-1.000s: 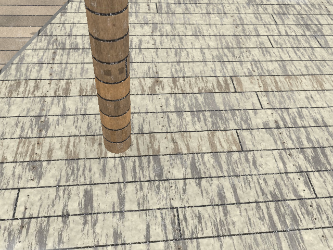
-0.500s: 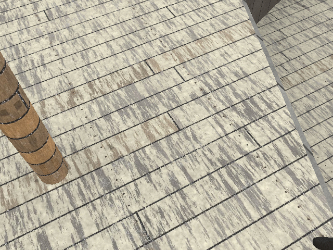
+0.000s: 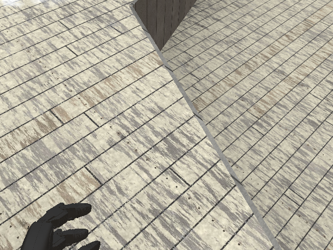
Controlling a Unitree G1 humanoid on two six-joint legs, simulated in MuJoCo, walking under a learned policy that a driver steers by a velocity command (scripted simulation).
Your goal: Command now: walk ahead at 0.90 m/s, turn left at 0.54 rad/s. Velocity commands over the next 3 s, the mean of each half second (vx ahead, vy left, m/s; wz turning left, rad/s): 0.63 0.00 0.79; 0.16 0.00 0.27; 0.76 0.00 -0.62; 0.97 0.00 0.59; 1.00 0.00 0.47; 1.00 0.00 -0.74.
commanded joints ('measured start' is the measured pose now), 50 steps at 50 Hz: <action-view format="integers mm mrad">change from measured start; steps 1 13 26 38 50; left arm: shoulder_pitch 347 85 153 55 188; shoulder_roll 235 120 209 109 195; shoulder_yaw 111 79 77 43 71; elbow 3 110 31 45 67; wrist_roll -6 53 41 46 6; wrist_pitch -13 -3 31 69 50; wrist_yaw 28 55 70 66 36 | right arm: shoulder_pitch -171 -357 -353 -396 -421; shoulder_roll -166 -59 -253 -144 -189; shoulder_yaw -30 -24 -100 -49 -47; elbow -111 -244 -328 -286 -252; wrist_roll -27 -13 -8 -54 -28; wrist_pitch -15 49 21 100 32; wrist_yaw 0 35 47 -48 -5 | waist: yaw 348 93 144 108 92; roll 134 -84 -50 106 -68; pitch -172 198 -128 -122 96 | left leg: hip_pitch -458 -750 -51 -330 -285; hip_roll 56 78 122 -5 -56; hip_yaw -59 92 -538 -203 -66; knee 425 740 3 69 177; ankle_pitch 477 330 299 479 -207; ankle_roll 139 31 359 238 157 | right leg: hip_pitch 749 264 -165 15 7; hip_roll -75 -208 31 -23 -90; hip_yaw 50 -176 109 34 322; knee -1 -388 815 377 -226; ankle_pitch -69 355 -323 28 -578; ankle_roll -72 -129 15 90 -214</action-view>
